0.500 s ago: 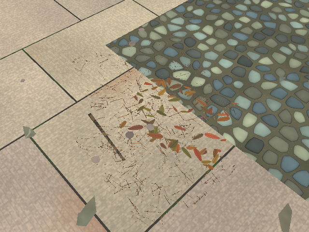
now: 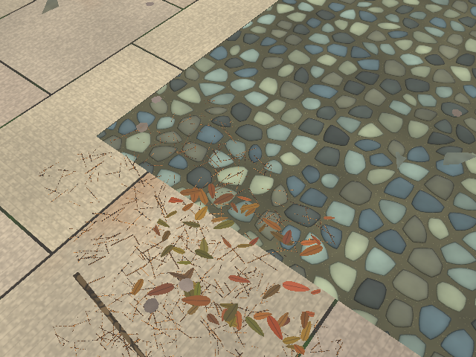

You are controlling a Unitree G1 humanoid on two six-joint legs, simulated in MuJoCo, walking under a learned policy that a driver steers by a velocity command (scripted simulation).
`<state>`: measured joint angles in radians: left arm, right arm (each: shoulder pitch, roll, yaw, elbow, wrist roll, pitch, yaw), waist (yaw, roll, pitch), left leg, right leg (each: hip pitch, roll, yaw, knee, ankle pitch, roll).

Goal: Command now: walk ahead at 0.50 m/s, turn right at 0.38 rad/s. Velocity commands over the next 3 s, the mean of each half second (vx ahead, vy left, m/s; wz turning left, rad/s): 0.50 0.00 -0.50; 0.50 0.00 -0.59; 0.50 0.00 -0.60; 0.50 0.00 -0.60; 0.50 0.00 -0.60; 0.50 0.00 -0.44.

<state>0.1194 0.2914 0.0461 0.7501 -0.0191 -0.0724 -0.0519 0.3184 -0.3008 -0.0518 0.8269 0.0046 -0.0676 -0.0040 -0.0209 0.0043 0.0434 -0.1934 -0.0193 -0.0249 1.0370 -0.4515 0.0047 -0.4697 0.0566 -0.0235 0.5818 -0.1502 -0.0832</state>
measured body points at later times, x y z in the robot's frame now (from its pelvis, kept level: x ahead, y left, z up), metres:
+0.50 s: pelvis +0.29 +0.03 +0.01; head +0.31 +0.03 +0.46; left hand +0.41 +0.29 -0.11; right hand +0.41 -0.27 -0.07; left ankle +0.38 +0.12 -0.72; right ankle +0.13 -0.07 -0.65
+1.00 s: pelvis +0.51 -0.12 +0.00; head +0.55 -0.15 +0.44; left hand +0.83 -0.01 -0.08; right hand +0.40 -0.39 -0.13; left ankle +0.44 +0.10 -0.63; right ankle +0.54 -0.22 -0.72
